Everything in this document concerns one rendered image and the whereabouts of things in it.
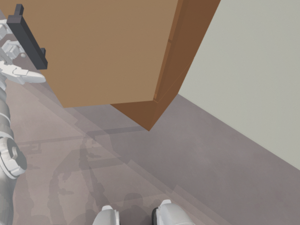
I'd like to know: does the left robot thigh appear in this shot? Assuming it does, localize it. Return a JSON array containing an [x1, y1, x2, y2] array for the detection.
[[93, 209, 120, 225]]

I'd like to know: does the right robot thigh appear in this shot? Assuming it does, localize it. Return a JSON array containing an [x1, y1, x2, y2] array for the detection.
[[156, 203, 195, 225]]

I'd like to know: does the left robot forearm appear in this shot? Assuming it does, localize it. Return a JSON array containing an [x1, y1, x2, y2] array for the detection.
[[0, 77, 14, 140]]

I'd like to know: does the robot thigh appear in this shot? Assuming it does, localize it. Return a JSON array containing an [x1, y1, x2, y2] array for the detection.
[[156, 203, 195, 225], [93, 209, 120, 225]]

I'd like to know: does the left robot hand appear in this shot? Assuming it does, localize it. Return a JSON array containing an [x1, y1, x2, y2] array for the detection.
[[0, 19, 46, 85]]

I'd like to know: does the handle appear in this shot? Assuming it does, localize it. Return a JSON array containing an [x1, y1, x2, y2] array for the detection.
[[7, 4, 48, 70]]

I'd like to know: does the robot left upper arm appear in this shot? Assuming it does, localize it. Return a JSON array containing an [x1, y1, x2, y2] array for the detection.
[[0, 136, 27, 225]]

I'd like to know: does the cupboard door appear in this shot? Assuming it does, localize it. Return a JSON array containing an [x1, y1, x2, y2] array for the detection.
[[0, 0, 178, 108]]

